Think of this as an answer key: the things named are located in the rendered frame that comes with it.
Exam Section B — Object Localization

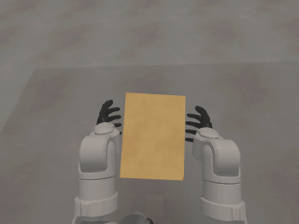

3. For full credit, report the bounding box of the robot right forearm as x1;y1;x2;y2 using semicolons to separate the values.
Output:
192;127;248;224

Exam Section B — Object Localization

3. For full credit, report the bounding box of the carton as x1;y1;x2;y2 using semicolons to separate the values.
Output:
120;92;186;181

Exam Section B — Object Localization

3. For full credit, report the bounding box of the left robot thigh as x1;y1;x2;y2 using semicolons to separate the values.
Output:
118;214;150;224

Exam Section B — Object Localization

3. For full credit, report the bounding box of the robot left forearm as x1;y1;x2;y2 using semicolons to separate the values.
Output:
72;122;121;224

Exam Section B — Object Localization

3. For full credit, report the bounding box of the right robot hand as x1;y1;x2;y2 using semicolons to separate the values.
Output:
185;105;213;142

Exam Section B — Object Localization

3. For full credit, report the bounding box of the robot left shin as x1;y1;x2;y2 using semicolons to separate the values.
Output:
134;211;145;217

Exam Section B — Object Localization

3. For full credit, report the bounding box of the left robot hand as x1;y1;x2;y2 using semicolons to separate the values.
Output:
96;100;122;134

